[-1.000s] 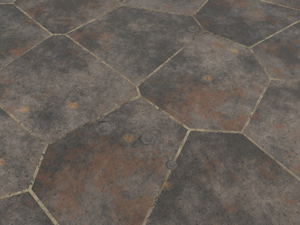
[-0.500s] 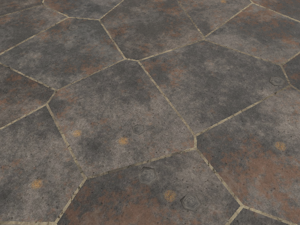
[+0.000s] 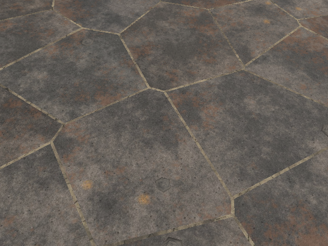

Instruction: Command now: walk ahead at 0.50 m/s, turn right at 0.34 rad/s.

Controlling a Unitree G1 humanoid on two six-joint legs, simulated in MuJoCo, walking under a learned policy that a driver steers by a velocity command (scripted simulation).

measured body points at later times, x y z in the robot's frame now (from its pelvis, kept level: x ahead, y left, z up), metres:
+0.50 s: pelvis +0.27 -0.08 -0.01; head +0.31 -0.10 +0.44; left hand +0.46 +0.16 -0.11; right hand +0.32 -0.38 -0.12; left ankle +0.24 +0.09 -0.65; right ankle +0.30 -0.16 -0.74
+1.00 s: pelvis +0.56 -0.13 +0.00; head +0.59 -0.14 +0.45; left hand +0.81 +0.05 -0.11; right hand +0.52 -0.43 -0.10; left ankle +0.65 -0.06 -0.74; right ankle +0.44 -0.21 -0.65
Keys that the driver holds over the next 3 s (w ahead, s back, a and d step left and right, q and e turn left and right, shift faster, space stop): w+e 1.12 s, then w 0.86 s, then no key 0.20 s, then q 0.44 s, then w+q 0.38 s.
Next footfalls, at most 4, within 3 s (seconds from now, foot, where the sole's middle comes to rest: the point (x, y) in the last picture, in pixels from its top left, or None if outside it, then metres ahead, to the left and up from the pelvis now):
0.36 right None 0.34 -0.17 -0.78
0.84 left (183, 196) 0.68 -0.08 -0.78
1.34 right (269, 187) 0.73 -0.47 -0.78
1.86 left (264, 121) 1.12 -0.52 -0.78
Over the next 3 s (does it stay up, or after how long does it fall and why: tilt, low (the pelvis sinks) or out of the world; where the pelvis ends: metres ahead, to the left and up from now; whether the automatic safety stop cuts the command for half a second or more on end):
stays up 1.17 -0.65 0.01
